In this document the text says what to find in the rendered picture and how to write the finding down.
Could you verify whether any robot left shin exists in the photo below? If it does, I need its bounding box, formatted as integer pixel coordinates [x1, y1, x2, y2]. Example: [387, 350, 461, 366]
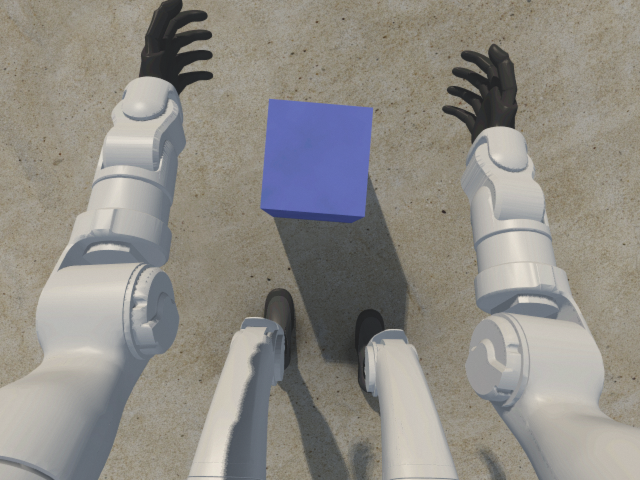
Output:
[230, 317, 285, 352]

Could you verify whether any right robot foot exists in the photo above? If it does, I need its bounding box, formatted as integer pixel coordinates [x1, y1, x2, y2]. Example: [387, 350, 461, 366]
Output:
[355, 309, 385, 393]

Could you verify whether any right robot forearm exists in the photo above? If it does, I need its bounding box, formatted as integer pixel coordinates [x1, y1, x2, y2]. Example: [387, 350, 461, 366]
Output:
[461, 126, 604, 396]

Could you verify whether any carton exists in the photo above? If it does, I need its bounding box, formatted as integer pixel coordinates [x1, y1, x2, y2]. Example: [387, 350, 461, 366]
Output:
[260, 99, 373, 223]

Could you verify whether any left robot forearm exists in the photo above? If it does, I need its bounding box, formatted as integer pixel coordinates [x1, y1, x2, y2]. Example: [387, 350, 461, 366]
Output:
[36, 77, 186, 350]

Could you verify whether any right robot upper arm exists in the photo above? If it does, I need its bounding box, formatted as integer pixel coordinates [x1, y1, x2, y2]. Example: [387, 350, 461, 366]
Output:
[465, 312, 640, 480]

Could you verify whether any robot left hand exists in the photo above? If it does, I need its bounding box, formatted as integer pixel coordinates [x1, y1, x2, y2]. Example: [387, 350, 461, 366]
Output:
[139, 0, 213, 95]

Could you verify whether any robot right hand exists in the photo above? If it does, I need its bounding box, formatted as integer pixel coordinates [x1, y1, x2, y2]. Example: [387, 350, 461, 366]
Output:
[442, 44, 518, 144]

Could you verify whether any left robot upper arm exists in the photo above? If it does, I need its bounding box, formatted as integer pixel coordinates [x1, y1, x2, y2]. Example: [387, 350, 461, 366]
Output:
[0, 262, 179, 480]

